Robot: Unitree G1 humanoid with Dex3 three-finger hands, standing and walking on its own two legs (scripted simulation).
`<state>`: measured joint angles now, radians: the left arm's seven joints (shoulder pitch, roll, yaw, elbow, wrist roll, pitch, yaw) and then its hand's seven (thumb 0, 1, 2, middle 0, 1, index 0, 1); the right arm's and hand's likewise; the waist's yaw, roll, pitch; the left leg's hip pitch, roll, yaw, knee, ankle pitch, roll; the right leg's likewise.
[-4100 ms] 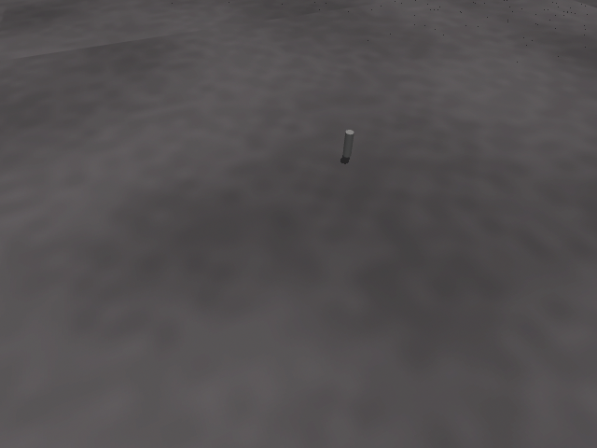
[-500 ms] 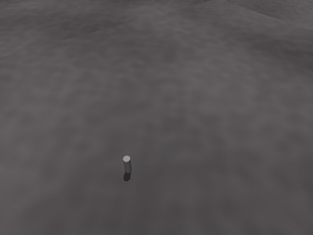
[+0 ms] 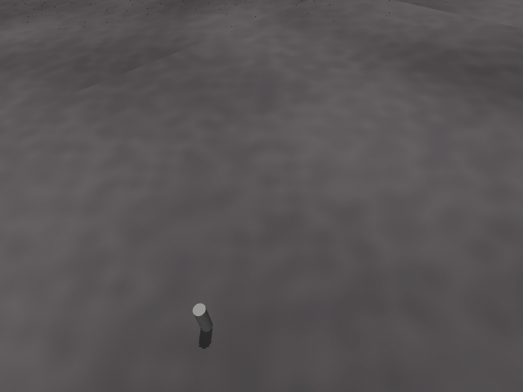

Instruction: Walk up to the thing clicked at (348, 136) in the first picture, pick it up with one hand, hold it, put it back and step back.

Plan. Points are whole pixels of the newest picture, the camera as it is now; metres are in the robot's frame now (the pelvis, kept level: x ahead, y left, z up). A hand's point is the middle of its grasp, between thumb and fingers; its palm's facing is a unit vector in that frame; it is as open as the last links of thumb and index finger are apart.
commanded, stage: walk up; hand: left
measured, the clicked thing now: (203, 318) +0.51 +0.25 -0.68
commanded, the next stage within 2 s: stand in 1.88 s
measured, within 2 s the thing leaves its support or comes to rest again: neither
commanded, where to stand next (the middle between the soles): +0.17 +0.03 m, yaw +1 degrees
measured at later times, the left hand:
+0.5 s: hand out of the picture +0.15 +0.29 -0.15, palm faces -0.04 -0.93 -0.35, open 7.4 cm
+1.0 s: hand (113, 350) +0.24 +0.29 -0.13, palm faces -0.01 -0.94 -0.35, open 7.4 cm
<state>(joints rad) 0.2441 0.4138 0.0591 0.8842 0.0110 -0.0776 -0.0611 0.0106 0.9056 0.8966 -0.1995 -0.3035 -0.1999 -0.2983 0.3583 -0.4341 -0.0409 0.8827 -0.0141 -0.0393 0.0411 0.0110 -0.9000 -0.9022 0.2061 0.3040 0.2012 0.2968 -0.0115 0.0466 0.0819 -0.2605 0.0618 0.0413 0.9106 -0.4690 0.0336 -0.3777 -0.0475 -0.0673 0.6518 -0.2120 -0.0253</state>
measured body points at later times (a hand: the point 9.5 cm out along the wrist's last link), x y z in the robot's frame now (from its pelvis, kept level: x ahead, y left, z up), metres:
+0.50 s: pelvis +0.10 +0.02 +0.00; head +0.12 +0.03 +0.45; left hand +0.15 +0.34 -0.12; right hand +0.19 -0.29 -0.10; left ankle +0.17 +0.15 -0.72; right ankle +0.12 -0.11 -0.70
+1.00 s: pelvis +0.14 +0.03 +0.02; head +0.16 +0.03 +0.47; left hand +0.24 +0.33 -0.10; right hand +0.24 -0.27 -0.11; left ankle +0.17 +0.15 -0.72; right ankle +0.14 -0.11 -0.72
